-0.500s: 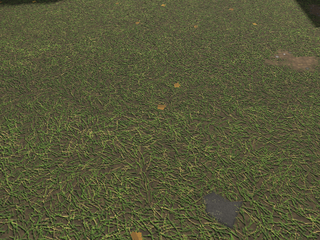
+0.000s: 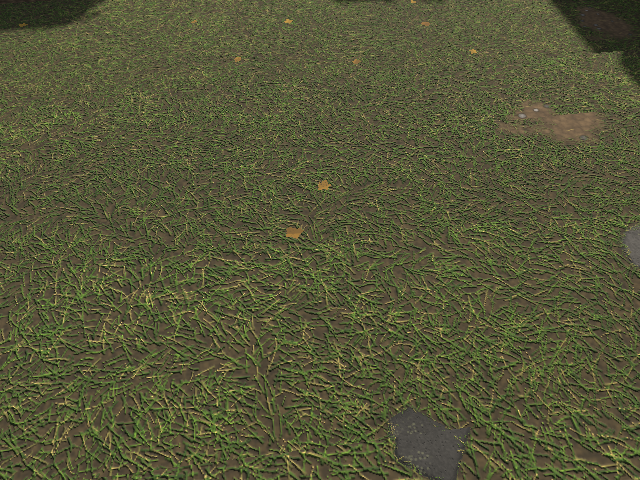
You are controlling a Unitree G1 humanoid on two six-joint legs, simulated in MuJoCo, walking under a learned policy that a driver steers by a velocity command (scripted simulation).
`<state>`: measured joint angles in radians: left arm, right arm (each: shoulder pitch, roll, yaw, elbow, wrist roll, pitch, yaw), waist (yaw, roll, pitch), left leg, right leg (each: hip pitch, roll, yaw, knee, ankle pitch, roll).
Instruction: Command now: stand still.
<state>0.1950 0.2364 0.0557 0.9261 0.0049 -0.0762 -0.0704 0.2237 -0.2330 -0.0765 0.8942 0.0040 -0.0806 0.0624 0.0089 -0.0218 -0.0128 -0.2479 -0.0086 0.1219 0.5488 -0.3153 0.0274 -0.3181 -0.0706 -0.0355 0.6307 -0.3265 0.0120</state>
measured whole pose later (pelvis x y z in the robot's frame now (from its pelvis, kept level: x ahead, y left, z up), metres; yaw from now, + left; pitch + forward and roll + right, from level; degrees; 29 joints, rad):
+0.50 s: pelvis +0.03 +0.00 -0.01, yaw +1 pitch +0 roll +0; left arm 0.13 0.26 0.08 1.05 0.00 -0.07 -0.05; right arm 0.19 -0.24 -0.10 1.02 0.00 -0.08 0.05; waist 0.00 0.00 0.02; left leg -0.24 0.03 0.09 0.65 -0.42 0.01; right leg -0.27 -0.04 -0.07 0.66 -0.40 0.00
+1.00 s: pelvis +0.12 -0.02 +0.00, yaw +1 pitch -2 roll -1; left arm 0.43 0.19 0.05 1.13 0.08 -0.12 -0.03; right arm 0.25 -0.20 -0.08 1.05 -0.06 -0.09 0.05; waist 0.04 0.01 0.02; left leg -0.49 0.00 -0.04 1.20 -0.42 0.12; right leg 0.02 0.03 -0.07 0.45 -0.43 -0.05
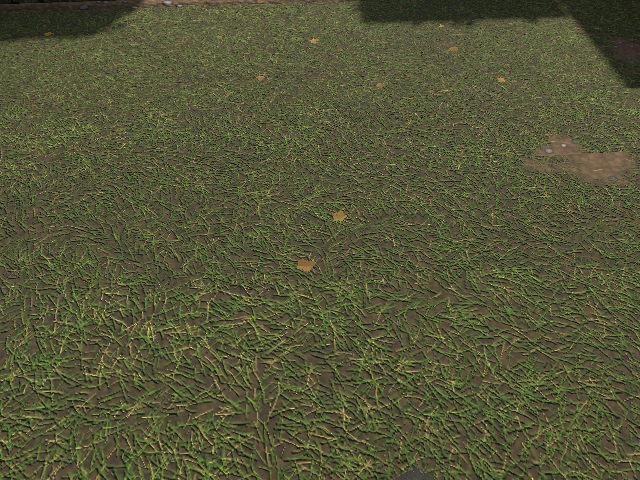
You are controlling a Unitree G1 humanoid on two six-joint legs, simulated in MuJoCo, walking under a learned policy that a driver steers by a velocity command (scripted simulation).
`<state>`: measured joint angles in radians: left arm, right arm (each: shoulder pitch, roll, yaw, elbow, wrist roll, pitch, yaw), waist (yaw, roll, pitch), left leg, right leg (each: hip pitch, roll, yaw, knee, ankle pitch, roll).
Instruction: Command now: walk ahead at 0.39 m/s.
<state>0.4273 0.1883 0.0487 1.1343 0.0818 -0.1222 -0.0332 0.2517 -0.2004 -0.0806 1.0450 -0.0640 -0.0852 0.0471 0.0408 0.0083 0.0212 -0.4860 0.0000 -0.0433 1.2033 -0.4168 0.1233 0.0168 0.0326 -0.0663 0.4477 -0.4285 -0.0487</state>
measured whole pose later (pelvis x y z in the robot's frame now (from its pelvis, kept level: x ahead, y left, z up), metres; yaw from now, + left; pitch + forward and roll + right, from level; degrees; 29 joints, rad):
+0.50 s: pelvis +0.25 +0.06 +0.00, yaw +0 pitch -1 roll +2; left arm 0.22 0.20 0.02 0.90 0.09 -0.08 -0.04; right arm 0.43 -0.16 -0.02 1.10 -0.06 -0.13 0.02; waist -0.07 -0.05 0.02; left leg -0.22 -0.10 0.07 0.47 -0.24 0.09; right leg -0.69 -0.11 0.07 1.10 -0.17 -0.08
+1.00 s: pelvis +0.60 -0.05 -0.17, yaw +1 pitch +0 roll +2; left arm 0.17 0.23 0.02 0.93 0.09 -0.06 -0.07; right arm 0.61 -0.17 0.02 1.09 -0.07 -0.06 0.10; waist -0.12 -0.02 0.03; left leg -0.31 -0.01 -0.08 1.85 -0.79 -0.02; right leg -0.28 -0.07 -0.09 0.45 -0.17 -0.01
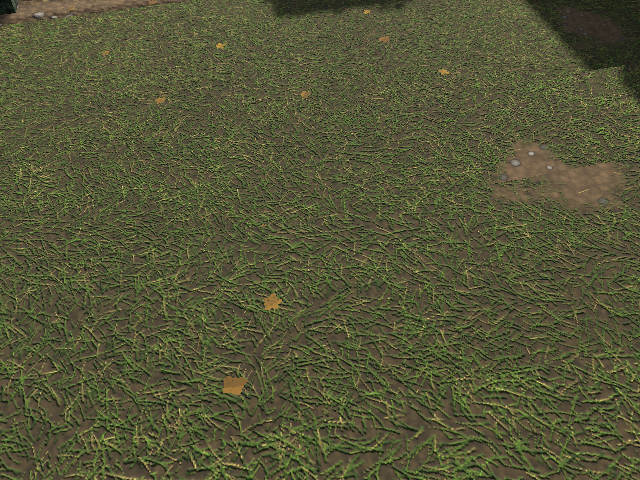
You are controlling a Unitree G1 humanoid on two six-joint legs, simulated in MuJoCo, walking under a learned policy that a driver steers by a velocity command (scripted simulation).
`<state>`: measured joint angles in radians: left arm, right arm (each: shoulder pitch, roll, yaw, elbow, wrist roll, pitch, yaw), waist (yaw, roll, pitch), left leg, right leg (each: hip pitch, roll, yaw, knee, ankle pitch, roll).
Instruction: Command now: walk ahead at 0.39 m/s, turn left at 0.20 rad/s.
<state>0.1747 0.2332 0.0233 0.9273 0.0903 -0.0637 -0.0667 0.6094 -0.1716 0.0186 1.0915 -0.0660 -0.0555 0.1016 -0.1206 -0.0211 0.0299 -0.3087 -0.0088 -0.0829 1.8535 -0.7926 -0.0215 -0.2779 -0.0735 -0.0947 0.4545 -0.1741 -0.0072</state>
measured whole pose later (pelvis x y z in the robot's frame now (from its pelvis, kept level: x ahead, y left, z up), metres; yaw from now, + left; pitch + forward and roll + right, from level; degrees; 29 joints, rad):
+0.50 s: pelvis +0.18 +0.03 +0.00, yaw +15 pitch +1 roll -1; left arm 0.09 0.27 0.07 0.73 0.07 -0.08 0.01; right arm 0.20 -0.30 -0.08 0.85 -0.02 -0.11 0.00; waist -0.02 0.02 0.03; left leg -0.36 -0.07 -0.04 0.38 -0.03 0.10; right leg -0.40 -0.04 0.00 1.00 -0.61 0.02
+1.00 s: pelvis +0.23 -0.03 +0.01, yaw +24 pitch +1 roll +0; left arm 0.29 0.26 0.05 0.74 0.00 -0.11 -0.02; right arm 0.13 -0.29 -0.05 0.79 -0.06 -0.05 0.04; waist 0.03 0.01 0.05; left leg -0.44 0.00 -0.05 0.81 -0.30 -0.07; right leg -0.13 0.03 -0.05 0.27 -0.16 -0.06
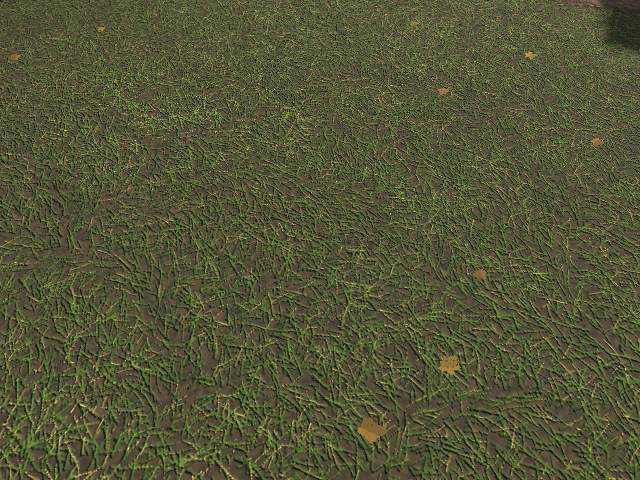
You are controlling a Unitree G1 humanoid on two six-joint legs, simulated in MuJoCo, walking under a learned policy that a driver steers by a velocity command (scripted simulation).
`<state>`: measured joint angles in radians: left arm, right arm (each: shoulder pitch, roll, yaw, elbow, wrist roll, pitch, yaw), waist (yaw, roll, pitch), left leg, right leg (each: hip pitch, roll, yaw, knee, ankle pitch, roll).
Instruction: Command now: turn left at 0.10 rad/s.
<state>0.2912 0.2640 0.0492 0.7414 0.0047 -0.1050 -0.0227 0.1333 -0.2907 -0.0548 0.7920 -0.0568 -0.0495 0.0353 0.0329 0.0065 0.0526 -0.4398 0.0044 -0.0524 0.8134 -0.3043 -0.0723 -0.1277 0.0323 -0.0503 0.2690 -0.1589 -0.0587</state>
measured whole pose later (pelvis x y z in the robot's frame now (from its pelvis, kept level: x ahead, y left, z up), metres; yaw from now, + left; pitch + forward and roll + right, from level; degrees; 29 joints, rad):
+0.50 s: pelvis +0.08 +0.05 -0.01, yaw +0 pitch -3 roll +1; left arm 0.30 0.27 0.04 0.85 0.08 -0.09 -0.04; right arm 0.26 -0.26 -0.03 0.85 -0.08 -0.14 0.03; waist -0.02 -0.02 0.11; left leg -0.10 -0.04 0.05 0.41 -0.26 0.06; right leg -0.25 0.01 0.08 0.93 -0.42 -0.13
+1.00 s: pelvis +0.30 +0.03 -0.03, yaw +1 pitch +0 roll -3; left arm 0.43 0.21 0.01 0.97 0.07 -0.12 -0.02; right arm 0.20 -0.26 0.00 0.79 -0.10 -0.08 0.05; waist 0.08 0.04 0.02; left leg -0.71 0.10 -0.08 1.13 -0.21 0.00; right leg -0.25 0.08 -0.04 0.65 -0.41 -0.09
